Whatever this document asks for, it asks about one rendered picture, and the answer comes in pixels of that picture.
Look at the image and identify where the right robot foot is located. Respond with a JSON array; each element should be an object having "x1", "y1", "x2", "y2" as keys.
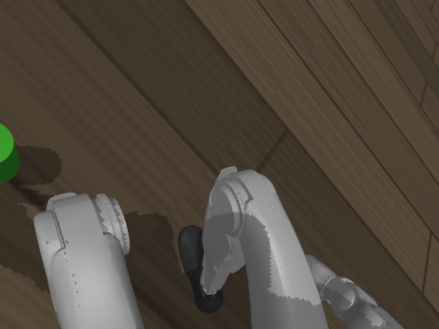
[{"x1": 178, "y1": 226, "x2": 224, "y2": 313}]

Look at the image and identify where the right robot arm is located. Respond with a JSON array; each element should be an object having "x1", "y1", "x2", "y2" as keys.
[{"x1": 323, "y1": 276, "x2": 404, "y2": 329}]

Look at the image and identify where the right robot hand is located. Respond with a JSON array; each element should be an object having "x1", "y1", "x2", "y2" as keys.
[{"x1": 305, "y1": 255, "x2": 339, "y2": 301}]

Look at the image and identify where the can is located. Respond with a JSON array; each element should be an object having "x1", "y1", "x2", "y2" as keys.
[{"x1": 0, "y1": 124, "x2": 20, "y2": 183}]

